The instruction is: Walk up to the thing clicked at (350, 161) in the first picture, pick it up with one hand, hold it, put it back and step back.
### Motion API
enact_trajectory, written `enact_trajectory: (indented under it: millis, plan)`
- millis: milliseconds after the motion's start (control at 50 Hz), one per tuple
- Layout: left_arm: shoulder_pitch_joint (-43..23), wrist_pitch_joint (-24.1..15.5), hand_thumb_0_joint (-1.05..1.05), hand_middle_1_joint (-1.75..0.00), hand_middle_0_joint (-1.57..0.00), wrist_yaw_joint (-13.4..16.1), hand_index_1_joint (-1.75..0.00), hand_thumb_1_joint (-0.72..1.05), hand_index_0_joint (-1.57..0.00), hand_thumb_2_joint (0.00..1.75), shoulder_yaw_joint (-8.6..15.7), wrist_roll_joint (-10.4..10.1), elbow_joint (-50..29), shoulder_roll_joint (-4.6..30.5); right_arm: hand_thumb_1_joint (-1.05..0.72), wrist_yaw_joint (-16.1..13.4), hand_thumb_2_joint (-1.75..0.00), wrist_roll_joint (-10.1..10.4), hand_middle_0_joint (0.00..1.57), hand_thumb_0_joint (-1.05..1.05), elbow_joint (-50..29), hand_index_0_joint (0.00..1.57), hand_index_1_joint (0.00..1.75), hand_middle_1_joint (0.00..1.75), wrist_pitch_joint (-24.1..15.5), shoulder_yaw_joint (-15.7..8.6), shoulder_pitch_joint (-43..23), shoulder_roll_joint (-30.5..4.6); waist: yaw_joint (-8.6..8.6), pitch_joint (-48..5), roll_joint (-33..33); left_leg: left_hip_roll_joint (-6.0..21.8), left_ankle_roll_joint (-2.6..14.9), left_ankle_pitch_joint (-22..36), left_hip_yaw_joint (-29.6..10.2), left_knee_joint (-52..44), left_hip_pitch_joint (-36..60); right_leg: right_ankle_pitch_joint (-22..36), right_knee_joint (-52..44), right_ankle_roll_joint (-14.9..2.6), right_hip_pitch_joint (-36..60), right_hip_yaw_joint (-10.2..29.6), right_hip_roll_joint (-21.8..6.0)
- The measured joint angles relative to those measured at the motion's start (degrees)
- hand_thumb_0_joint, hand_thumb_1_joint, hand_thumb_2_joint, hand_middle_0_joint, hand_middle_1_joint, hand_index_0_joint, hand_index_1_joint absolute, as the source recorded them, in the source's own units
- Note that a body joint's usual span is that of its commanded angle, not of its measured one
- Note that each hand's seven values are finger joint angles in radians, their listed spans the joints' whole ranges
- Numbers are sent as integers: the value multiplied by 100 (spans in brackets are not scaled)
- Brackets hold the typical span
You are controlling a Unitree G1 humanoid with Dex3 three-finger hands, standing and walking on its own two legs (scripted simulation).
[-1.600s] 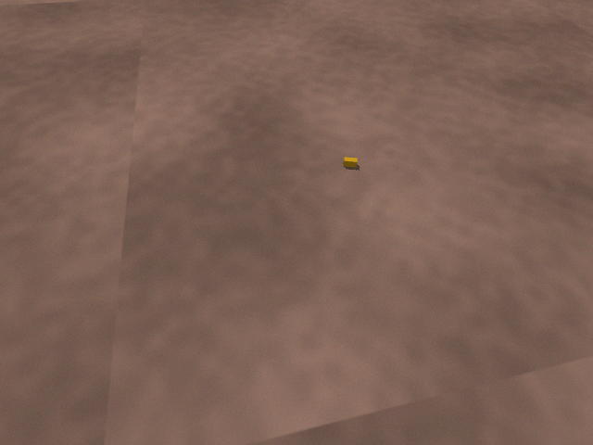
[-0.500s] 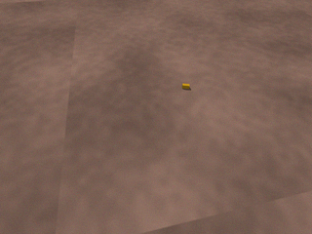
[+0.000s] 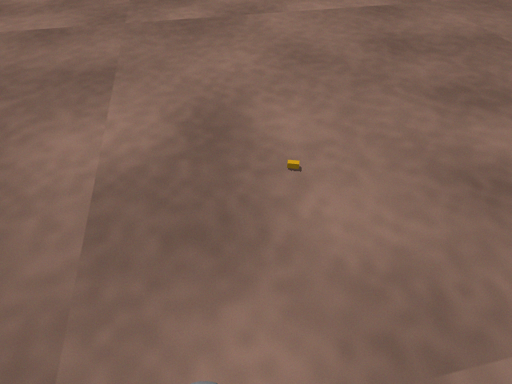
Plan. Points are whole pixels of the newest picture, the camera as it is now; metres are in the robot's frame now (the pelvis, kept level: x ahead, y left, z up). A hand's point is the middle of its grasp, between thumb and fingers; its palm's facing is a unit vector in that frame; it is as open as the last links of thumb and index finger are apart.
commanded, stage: walk up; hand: left
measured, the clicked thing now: (293, 164) +1.41 -0.13 -0.74
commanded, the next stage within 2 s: none
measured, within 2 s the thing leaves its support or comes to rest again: neither
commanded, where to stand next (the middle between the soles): +1.08 -0.39 m, yaw +3 degrees
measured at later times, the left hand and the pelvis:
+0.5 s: hand (152, 282) +0.34 +0.24 -0.14, palm faces -0.10 -0.95 -0.31, open 7.4 cm; pelvis +0.23 -0.03 +0.01, yaw -2 degrees
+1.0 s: hand (224, 219) +0.51 +0.11 -0.13, palm faces -0.02 -0.94 -0.33, open 7.4 cm; pelvis +0.46 -0.16 +0.01, yaw -1 degrees
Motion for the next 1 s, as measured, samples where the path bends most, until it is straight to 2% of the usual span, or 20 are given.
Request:
enact_trajectory:
  millis: [80,140,180,200,220,260,300,360,440,500,580,640,660,680,700,740,780,820,880,1000]
  plan:
    - [231,13,0,-30,-21,19,-30,91,-21,90,-72,-32,6,-16,-91,149,-90,25,20,0,-313,20,30,30,-126,87,-90,184,71,59,-136,60,-55,323,246,-846,-452,-1,-521,-113,471,-64,152]
    - [309,10,1,-30,-21,20,-30,90,-21,90,-82,-22,-52,61,-90,212,-90,12,20,0,-464,21,30,30,-151,115,-84,282,103,118,-270,144,-84,644,261,-1820,-453,-181,-615,-77,719,-136,248]
    - [329,27,1,-30,-21,13,-30,90,-21,90,-89,-20,-100,131,-90,206,-90,-6,20,0,-533,21,30,30,-187,102,-33,318,89,133,-377,152,-94,1069,314,-2442,-268,-461,-436,-24,807,-185,257]
    - [346,43,1,-30,-21,13,-30,90,-21,90,-96,-15,-131,164,-90,189,-90,-19,20,0,-569,21,30,30,-227,85,2,317,65,134,-448,110,-66,1388,354,-2698,-122,-689,-186,-10,789,-186,219]
    - [341,60,1,-30,-21,26,-30,90,-21,90,-94,-10,-146,200,-90,147,-90,-40,21,0,-594,21,30,30,-274,59,-2,342,35,180,-606,16,-18,1581,445,-2649,-58,-929,286,-86,675,-127,89]
    - [298,123,1,-30,-21,77,-30,91,-21,90,-101,0,-135,163,-90,46,-90,-88,21,0,-704,21,30,30,-349,32,21,353,-67,230,-763,-60,22,1209,588,-2324,0,-1130,1646,-204,155,289,133]
    - [245,175,1,-30,-21,81,-30,91,-20,90,-166,5,-126,138,-90,-5,-90,-22,21,0,-743,21,30,30,-354,42,93,371,-209,215,-788,-52,35,991,626,-2374,240,-975,2663,-238,-380,496,264]
    - [116,134,1,-30,-21,42,-30,91,-20,90,-176,-30,-159,197,-90,-51,-90,22,21,0,-737,21,30,30,-350,96,311,408,-326,165,-854,-50,-14,953,680,-2827,757,-488,3080,-153,-1055,599,139]
    - [-120,121,1,-30,-21,-33,-30,91,-20,90,-96,-57,-314,329,-90,-48,-90,25,21,0,-672,21,30,30,-394,152,643,386,-400,175,-871,-34,-117,883,683,-3317,1337,15,2529,27,-1650,696,-239]
    - [-304,153,1,-30,-21,-101,-30,91,-20,90,-43,-57,-409,394,-90,-39,-90,16,21,0,-645,21,30,30,-410,161,815,330,-425,229,-802,36,-225,755,703,-3539,1694,302,1802,86,-1865,652,-475]
    - [-584,185,1,-30,-20,-172,-30,91,-20,90,-9,-73,-469,396,-90,-48,-90,21,21,0,-640,21,30,30,-398,156,961,217,-503,281,-643,174,-461,438,686,-3571,2036,750,711,-19,-1734,510,-583]
    - [-706,162,1,-30,-20,-194,-30,91,-20,90,5,-89,-514,366,-90,-75,-90,14,21,0,-602,21,30,30,-319,146,1038,133,-540,176,-502,349,-616,8,633,-3298,2169,830,275,-124,-1333,274,-469]
    - [-744,130,1,-30,-20,-176,-30,91,-20,90,27,-90,-525,322,-90,-95,-90,15,21,0,-576,21,30,30,-286,137,1030,91,-514,161,-388,487,-586,-182,600,-2998,2130,803,288,-59,-1225,205,-349]
    - [-800,81,1,-30,-20,-140,-30,91,-20,90,47,-78,-538,235,-90,-125,-90,18,21,0,-531,21,30,30,-235,122,954,50,-488,229,-195,697,-450,-254,483,-2424,1967,631,471,0,-1176,91,-196]
    - [-820,19,1,-30,-20,-107,-30,91,-20,90,43,-68,-589,178,-90,-157,-90,30,21,0,-517,21,30,30,-179,127,874,58,-465,291,-116,718,-295,-237,240,-1651,1680,431,660,18,-1139,19,-128]
    - [-770,-56,0,-30,-20,-45,-30,91,-20,90,-4,-125,-677,74,-90,-195,-90,48,20,1,-528,21,30,30,-115,184,712,122,-382,346,-164,429,-113,-245,16,-211,1010,181,766,-25,-979,9,-143]
    - [-633,-59,0,-30,-21,15,-30,91,-20,90,-76,-192,-699,-59,-90,-182,-90,89,20,1,-547,21,30,30,-123,232,539,145,-289,349,-161,235,-14,33,37,533,390,161,477,-90,-654,-7,-118]
    - [-430,-65,0,-30,-21,68,-30,91,-20,90,-137,-206,-687,-143,-91,-140,-90,114,20,1,-645,21,30,30,-163,250,384,154,-204,330,-124,194,36,352,107,545,-93,215,95,-127,-322,-20,-23]
    - [-129,-77,0,-30,-21,105,-30,91,-21,90,-180,-181,-638,-164,-91,-59,-90,81,20,0,-830,21,30,30,-213,235,222,164,-123,310,-65,236,3,784,113,53,-625,210,-322,-219,68,-70,179]
    - [297,-75,1,-30,-21,81,-30,90,-21,90,-151,-67,-709,-5,-90,34,-90,25,20,0,-818,21,30,30,-140,194,178,231,40,262,-162,286,-160,1232,290,-1649,-845,-155,-614,-335,606,-290,482]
